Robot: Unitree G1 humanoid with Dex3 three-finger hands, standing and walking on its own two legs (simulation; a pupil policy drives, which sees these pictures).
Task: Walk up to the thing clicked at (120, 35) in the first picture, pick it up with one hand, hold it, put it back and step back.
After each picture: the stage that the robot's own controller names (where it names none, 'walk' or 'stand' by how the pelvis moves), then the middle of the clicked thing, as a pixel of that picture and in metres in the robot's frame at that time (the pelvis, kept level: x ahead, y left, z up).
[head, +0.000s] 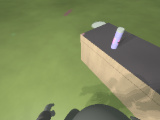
stand; (116, 39) +0.85 -0.25 -0.05
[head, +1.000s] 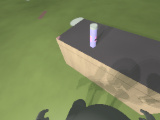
walk; (93, 36) +0.77 +0.06 -0.03
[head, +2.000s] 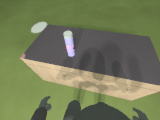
stand; (69, 45) +0.58 +0.23 -0.01
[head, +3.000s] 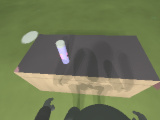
stand; (63, 53) +0.54 +0.27 -0.04
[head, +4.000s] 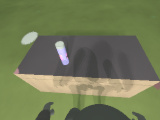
stand; (63, 54) +0.53 +0.27 -0.04
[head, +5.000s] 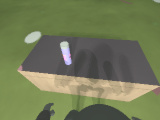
stand; (66, 54) +0.55 +0.25 -0.05
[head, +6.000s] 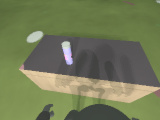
stand; (67, 54) +0.55 +0.24 -0.05
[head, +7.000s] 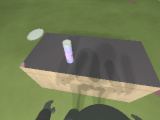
rise first; (68, 52) +0.56 +0.23 -0.05
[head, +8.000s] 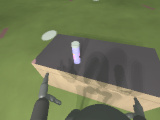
rise first; (76, 53) +0.57 +0.20 -0.05
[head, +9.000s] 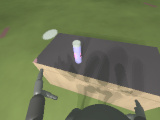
go down; (77, 52) +0.57 +0.20 -0.05
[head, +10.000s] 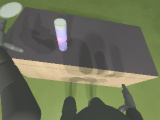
go down; (61, 37) +0.57 +0.19 +0.02
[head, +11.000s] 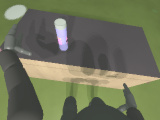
close in; (62, 37) +0.58 +0.19 +0.02
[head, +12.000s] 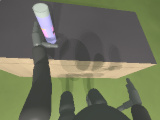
close; (47, 27) +0.60 +0.22 +0.07
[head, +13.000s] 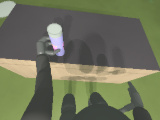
lift; (57, 43) +0.50 +0.18 +0.05
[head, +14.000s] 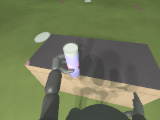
lift; (72, 63) +0.32 +0.13 +0.14
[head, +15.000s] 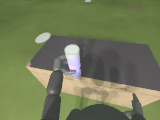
hold; (74, 64) +0.32 +0.12 +0.14
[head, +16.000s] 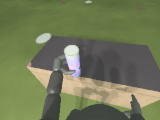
hold; (74, 64) +0.32 +0.13 +0.14
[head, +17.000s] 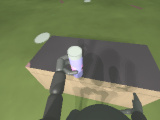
crouch; (76, 64) +0.32 +0.11 +0.13
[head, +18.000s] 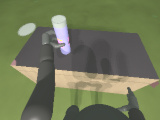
crouch; (63, 38) +0.49 +0.16 +0.17
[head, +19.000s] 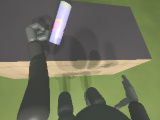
lower; (60, 24) +0.64 +0.11 +0.04
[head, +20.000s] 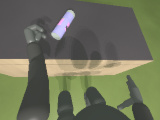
lower; (64, 24) +0.69 +0.09 -0.02
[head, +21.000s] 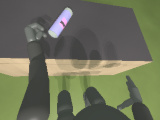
lower; (61, 22) +0.70 +0.11 -0.02
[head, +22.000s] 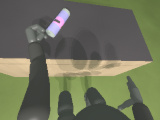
lower; (58, 22) +0.72 +0.14 -0.02
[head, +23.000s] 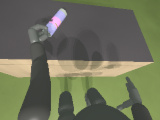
open; (55, 22) +0.74 +0.16 -0.03
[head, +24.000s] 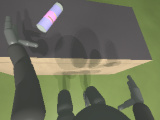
withdraw; (50, 17) +0.75 +0.19 -0.02
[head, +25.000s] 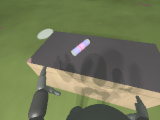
sink last; (81, 47) +0.72 +0.17 -0.09
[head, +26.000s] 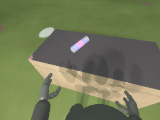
stand; (80, 44) +0.76 +0.19 -0.09
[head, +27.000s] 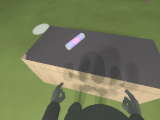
stand; (75, 41) +0.76 +0.21 -0.07
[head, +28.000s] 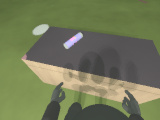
stand; (73, 40) +0.77 +0.23 -0.08
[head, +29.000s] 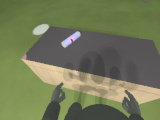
stand; (71, 39) +0.79 +0.26 -0.08
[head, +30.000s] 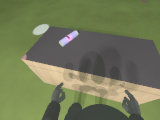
stand; (69, 38) +0.81 +0.29 -0.08
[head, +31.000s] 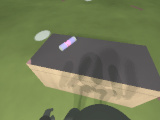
stand; (68, 43) +0.83 +0.33 -0.13
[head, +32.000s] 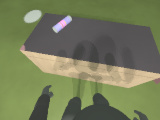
walk; (62, 23) +0.90 +0.35 -0.11
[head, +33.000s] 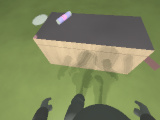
walk; (64, 17) +1.16 +0.45 -0.11
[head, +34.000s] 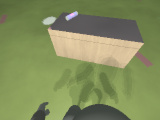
stand; (72, 15) +1.49 +0.41 -0.12
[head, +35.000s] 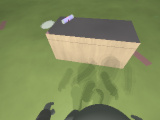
stand; (67, 19) +1.47 +0.48 -0.14
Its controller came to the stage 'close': yes
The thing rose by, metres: 0.21
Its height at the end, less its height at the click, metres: -0.09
